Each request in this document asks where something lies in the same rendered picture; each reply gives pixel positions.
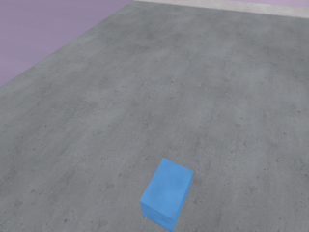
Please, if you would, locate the carton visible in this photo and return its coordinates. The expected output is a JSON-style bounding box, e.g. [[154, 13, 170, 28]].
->
[[139, 158, 194, 232]]

